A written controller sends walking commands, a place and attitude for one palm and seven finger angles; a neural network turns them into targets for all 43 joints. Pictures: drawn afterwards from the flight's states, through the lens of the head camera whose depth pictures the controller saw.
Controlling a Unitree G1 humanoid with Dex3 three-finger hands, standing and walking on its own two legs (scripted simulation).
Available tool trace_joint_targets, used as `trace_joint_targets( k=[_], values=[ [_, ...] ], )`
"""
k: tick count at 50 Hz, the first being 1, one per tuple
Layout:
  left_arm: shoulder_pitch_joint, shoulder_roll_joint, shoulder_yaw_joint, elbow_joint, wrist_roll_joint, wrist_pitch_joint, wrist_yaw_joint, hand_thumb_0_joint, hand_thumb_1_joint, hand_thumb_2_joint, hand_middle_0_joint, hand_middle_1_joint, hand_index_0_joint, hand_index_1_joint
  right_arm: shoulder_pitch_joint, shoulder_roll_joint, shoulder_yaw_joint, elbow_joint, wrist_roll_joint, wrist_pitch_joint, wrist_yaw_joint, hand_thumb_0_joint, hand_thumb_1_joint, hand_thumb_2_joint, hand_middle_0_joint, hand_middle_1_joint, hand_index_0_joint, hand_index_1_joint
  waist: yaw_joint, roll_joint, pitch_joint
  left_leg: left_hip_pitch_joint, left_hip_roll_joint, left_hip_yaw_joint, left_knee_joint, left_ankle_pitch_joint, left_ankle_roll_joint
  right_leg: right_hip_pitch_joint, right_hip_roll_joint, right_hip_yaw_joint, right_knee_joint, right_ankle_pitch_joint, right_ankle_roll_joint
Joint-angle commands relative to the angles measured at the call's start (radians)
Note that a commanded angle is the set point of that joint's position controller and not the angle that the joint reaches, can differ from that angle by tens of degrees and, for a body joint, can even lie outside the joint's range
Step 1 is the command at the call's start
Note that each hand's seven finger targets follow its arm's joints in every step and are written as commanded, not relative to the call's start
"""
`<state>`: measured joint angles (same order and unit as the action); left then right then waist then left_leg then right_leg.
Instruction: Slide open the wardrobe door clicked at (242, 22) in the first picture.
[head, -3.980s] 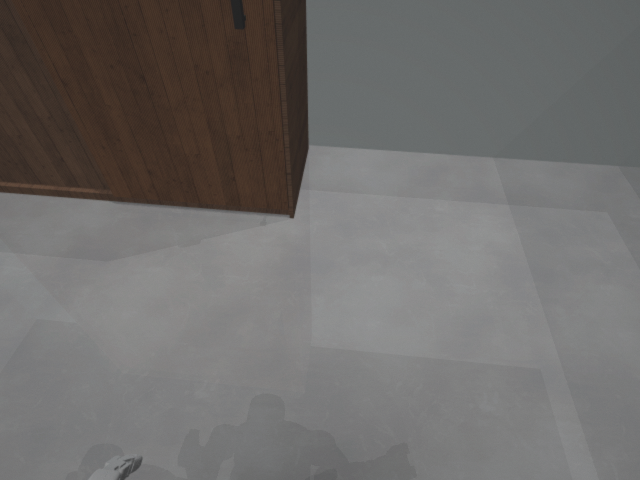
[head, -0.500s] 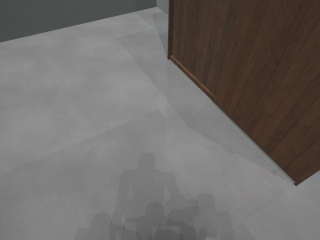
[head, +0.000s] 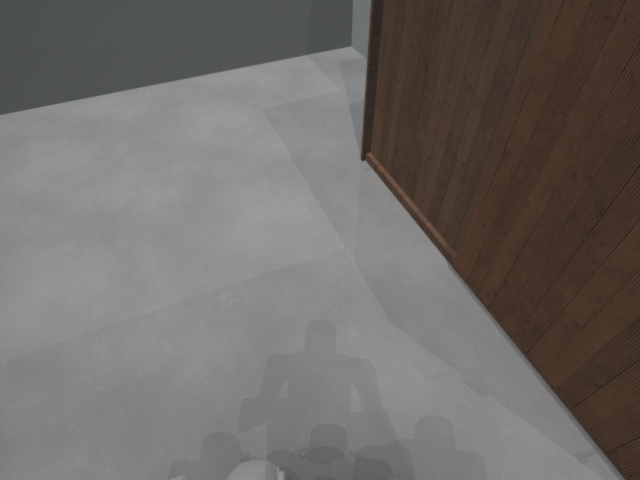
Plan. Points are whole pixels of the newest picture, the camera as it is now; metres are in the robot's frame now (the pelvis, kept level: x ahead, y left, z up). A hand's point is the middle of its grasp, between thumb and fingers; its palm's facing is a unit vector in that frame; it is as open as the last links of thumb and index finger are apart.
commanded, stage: walk to a spot facing it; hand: right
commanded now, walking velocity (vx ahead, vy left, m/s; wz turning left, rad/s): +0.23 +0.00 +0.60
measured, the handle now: out of the picture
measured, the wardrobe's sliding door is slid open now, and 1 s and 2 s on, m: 0.00 0.00 0.00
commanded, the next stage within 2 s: turn to face it in 0.14 s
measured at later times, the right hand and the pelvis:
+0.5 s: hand (384, 389) +0.29 -0.09 -0.16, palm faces -0.13 +0.97 -0.22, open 7.4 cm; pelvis +0.15 +0.07 -0.01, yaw +6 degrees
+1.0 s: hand (472, 450) +0.20 -0.21 -0.17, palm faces +0.22 +0.94 -0.25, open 7.4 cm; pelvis +0.16 +0.02 +0.01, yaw -10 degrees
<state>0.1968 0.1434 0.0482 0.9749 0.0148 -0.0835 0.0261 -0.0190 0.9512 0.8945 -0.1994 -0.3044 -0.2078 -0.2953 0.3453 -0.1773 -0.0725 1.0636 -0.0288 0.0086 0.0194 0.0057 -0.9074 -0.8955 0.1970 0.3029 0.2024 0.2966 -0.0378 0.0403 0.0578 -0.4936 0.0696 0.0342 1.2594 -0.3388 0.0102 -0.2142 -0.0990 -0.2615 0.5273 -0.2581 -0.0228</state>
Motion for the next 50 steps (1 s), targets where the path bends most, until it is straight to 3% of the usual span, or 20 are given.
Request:
trace_joint_targets(
  k=[1, 6, 10, 13, 14, 15, 16, 17, 18, 19, 23, 30, 34, 35, 36, 37, 38, 41, 43, 50],
  values=[
    [0.075, 0.117, 0.028, -0.014, 0.012, -0.003, -0.005, 0.000, 0.900, 0.900, -0.200, -0.300, -0.200, -0.300, 0.004, -0.017, -0.028, -0.100, -0.004, 0.007, 0.012, 0.000, -0.900, -0.900, 0.200, 0.300, 0.200, 0.300, 0.008, -0.177, 0.054, -0.103, 0.065, -0.004, -0.031, 0.145, -0.025, -0.084, -0.257, 0.115, -0.368, -0.034, -0.052],
    [0.107, 0.161, 0.044, -0.006, 0.010, 0.008, -0.007, 0.000, 0.900, 0.900, -0.200, -0.300, -0.200, -0.300, -0.133, -0.019, -0.029, -0.164, 0.000, 0.013, 0.025, 0.000, -0.900, -0.900, 0.200, 0.300, 0.200, 0.300, 0.038, -0.181, 0.066, -0.154, 0.086, 0.048, -0.326, 0.190, -0.053, 0.060, -0.265, 0.014, -0.334, 0.111, -0.070],
    [0.138, 0.194, 0.056, 0.000, 0.015, 0.026, -0.009, 0.000, 0.900, 0.900, -0.200, -0.300, -0.200, -0.300, -0.183, -0.029, -0.028, -0.189, 0.002, 0.000, 0.021, 0.000, -0.900, -0.900, 0.200, 0.300, 0.200, 0.300, 0.065, -0.188, 0.040, -0.051, 0.033, 0.098, -0.525, 0.145, -0.036, 0.143, -0.284, -0.044, -0.190, 0.337, -0.058],
    [0.125, 0.211, 0.054, -0.003, 0.013, 0.036, -0.012, 0.000, 0.900, 0.900, -0.200, -0.300, -0.200, -0.300, -0.012, -0.070, -0.028, -0.142, -0.005, -0.028, 0.009, 0.000, -0.900, -0.900, 0.200, 0.300, 0.200, 0.300, -0.018, -0.130, -0.095, 0.257, -0.041, 0.143, -0.689, 0.207, -0.002, 0.120, -0.250, -0.067, 0.125, 0.528, -0.013],
    [0.152, 0.172, 0.042, 0.000, 0.005, 0.037, -0.021, 0.000, 0.900, 0.900, -0.200, -0.300, -0.200, -0.300, 0.100, -0.151, -0.042, -0.104, -0.011, -0.049, -0.004, 0.000, -0.900, -0.900, 0.200, 0.300, 0.200, 0.300, -0.067, 0.034, -0.194, 0.486, 0.057, 0.034, -0.744, 0.436, 0.020, -0.025, -0.177, -0.075, 0.363, 0.318, 0.032],
    [0.200, 0.081, 0.022, -0.019, -0.005, 0.037, -0.024, 0.000, 0.900, 0.900, -0.200, -0.300, -0.200, -0.300, 0.165, -0.266, -0.061, -0.082, -0.009, -0.066, -0.018, 0.000, -0.900, -0.900, 0.200, 0.300, 0.200, 0.300, -0.065, 0.313, -0.323, 0.682, 0.340, -0.351, -0.771, 0.837, 0.132, -0.284, -0.003, -0.004, 0.659, -0.340, 0.075],
    [0.181, 0.108, 0.019, -0.030, -0.017, 0.059, -0.011, 0.000, 0.900, 0.900, -0.200, -0.300, -0.200, -0.300, 0.152, -0.268, -0.049, -0.089, 0.019, -0.062, -0.031, 0.000, -0.900, -0.900, 0.200, 0.300, 0.200, 0.300, -0.054, 0.229, -0.363, 0.595, 0.383, -0.336, -0.838, 0.882, 0.188, -0.227, -0.018, 0.178, 0.718, -0.386, 0.058],
    [0.175, 0.073, 0.014, -0.013, -0.012, 0.070, -0.007, 0.000, 0.900, 0.900, -0.200, -0.300, -0.200, -0.300, 0.053, -0.223, -0.032, -0.099, 0.016, -0.056, -0.038, 0.000, -0.900, -0.900, 0.200, 0.300, 0.200, 0.300, -0.014, 0.097, -0.251, 0.499, 0.365, -0.231, -0.870, 0.757, 0.193, -0.239, -0.040, 0.209, 0.725, -0.335, 0.058],
    [0.200, 0.059, 0.003, 0.002, -0.006, 0.072, -0.010, 0.000, 0.900, 0.900, -0.200, -0.300, -0.200, -0.300, -0.026, -0.214, -0.028, -0.115, 0.011, -0.058, -0.041, 0.000, -0.900, -0.900, 0.200, 0.300, 0.200, 0.300, 0.007, 0.184, -0.254, 0.473, 0.345, -0.256, -0.886, 0.637, 0.170, -0.269, -0.039, 0.230, 0.747, -0.281, 0.064],
    [0.195, 0.088, 0.007, 0.019, -0.002, 0.079, -0.009, 0.000, 0.900, 0.900, -0.200, -0.300, -0.200, -0.300, -0.080, -0.179, -0.017, -0.130, 0.011, -0.055, -0.044, 0.000, -0.900, -0.900, 0.200, 0.300, 0.200, 0.300, 0.021, 0.159, -0.208, 0.401, 0.323, -0.194, -0.908, 0.574, 0.144, -0.253, -0.046, 0.244, 0.749, -0.230, 0.064],
    [0.201, 0.068, 0.004, 0.042, 0.000, 0.110, -0.013, 0.000, 0.900, 0.900, -0.200, -0.300, -0.200, -0.300, -0.195, -0.130, 0.005, -0.146, 0.006, -0.042, -0.053, 0.000, -0.900, -0.900, 0.200, 0.300, 0.200, 0.300, 0.070, 0.073, -0.092, 0.197, 0.286, 0.014, -0.953, 0.459, 0.114, -0.179, -0.036, 0.219, 0.595, -0.165, 0.074],
    [0.104, 0.060, 0.014, -0.020, 0.002, 0.117, -0.033, 0.000, 0.900, 0.900, -0.200, -0.300, -0.200, -0.300, -0.173, -0.151, -0.018, -0.148, -0.001, -0.016, -0.063, 0.000, -0.900, -0.900, 0.200, 0.300, 0.200, 0.300, 0.032, 0.091, -0.062, 0.260, 0.327, 0.073, -0.937, 0.271, 0.121, -0.201, -0.026, 0.155, 0.345, -0.187, 0.076],
    [0.141, 0.086, 0.027, -0.030, 0.007, 0.111, -0.038, 0.000, 0.900, 0.900, -0.200, -0.300, -0.200, -0.300, -0.181, -0.156, -0.026, -0.159, 0.009, -0.001, -0.057, 0.000, -0.900, -0.900, 0.200, 0.300, 0.200, 0.300, 0.062, 0.031, -0.067, 0.206, 0.292, 0.147, -0.785, 0.171, 0.052, -0.062, 0.003, 0.116, 0.084, -0.009, 0.063],
    [0.183, 0.132, 0.036, -0.025, 0.011, 0.105, -0.039, 0.000, 0.900, 0.900, -0.200, -0.300, -0.200, -0.300, -0.187, -0.135, -0.024, -0.171, 0.016, 0.007, -0.054, 0.000, -0.900, -0.900, 0.200, 0.300, 0.200, 0.300, 0.086, -0.105, -0.071, 0.145, 0.232, 0.178, -0.656, 0.064, 0.010, -0.019, -0.042, 0.215, -0.050, 0.053, 0.039],
    [0.216, 0.225, 0.058, -0.039, 0.017, 0.098, -0.036, 0.000, 0.900, 0.900, -0.200, -0.300, -0.200, -0.300, -0.183, -0.076, -0.018, -0.203, 0.022, 0.014, -0.047, 0.000, -0.900, -0.900, 0.200, 0.300, 0.200, 0.300, 0.099, -0.401, -0.063, -0.033, 0.098, 0.212, -0.435, -0.175, -0.071, 0.029, -0.245, 0.538, -0.196, 0.227, -0.054],
    [0.235, 0.275, 0.068, -0.041, 0.024, 0.098, -0.026, 0.000, 0.900, 0.900, -0.200, -0.300, -0.200, -0.300, -0.259, -0.070, -0.011, -0.246, 0.014, 0.019, -0.045, 0.000, -0.900, -0.900, 0.200, 0.300, 0.200, 0.300, 0.133, -0.413, -0.038, -0.107, 0.035, 0.119, -0.217, -0.317, -0.083, 0.006, -0.364, 0.686, -0.273, 0.333, -0.164],
    [0.209, 0.265, 0.067, -0.034, 0.022, 0.093, -0.016, 0.000, 0.900, 0.900, -0.200, -0.300, -0.200, -0.300, -0.274, -0.083, -0.017, -0.243, 0.007, 0.022, -0.043, 0.000, -0.900, -0.900, 0.200, 0.300, 0.200, 0.300, 0.117, -0.303, -0.060, -0.111, 0.051, 0.028, -0.119, -0.236, -0.069, 0.004, -0.331, 0.646, -0.266, 0.281, -0.173],
    [0.090, 0.208, 0.045, -0.071, 0.011, 0.075, -0.004, 0.000, 0.900, 0.900, -0.200, -0.300, -0.200, -0.300, -0.230, -0.090, -0.029, -0.205, 0.007, 0.013, -0.029, 0.000, -0.900, -0.900, 0.200, 0.300, 0.200, 0.300, 0.060, -0.214, -0.103, -0.154, 0.049, -0.014, -0.054, -0.042, -0.088, 0.080, -0.201, 0.483, -0.195, 0.408, -0.099],
    [0.095, 0.217, 0.048, -0.075, 0.008, 0.069, 0.000, 0.000, 0.900, 0.900, -0.200, -0.300, -0.200, -0.300, -0.198, -0.097, -0.028, -0.188, 0.012, 0.012, -0.030, 0.000, -0.900, -0.900, 0.200, 0.300, 0.200, 0.300, 0.061, -0.159, -0.164, -0.130, 0.035, -0.022, -0.078, -0.019, -0.102, 0.155, -0.164, 0.429, -0.162, 0.531, -0.101],
    [0.133, 0.244, 0.060, -0.064, 0.006, 0.081, -0.008, 0.000, 0.900, 0.900, -0.200, -0.300, -0.200, -0.300, -0.237, -0.120, -0.023, -0.206, 0.020, 0.022, -0.043, 0.000, -0.900, -0.900, 0.200, 0.300, 0.200, 0.300, 0.088, -0.159, -0.145, -0.090, 0.018, -0.040, -0.208, -0.052, -0.127, 0.185, -0.158, 0.519, -0.174, 0.516, -0.138]
  ],
)
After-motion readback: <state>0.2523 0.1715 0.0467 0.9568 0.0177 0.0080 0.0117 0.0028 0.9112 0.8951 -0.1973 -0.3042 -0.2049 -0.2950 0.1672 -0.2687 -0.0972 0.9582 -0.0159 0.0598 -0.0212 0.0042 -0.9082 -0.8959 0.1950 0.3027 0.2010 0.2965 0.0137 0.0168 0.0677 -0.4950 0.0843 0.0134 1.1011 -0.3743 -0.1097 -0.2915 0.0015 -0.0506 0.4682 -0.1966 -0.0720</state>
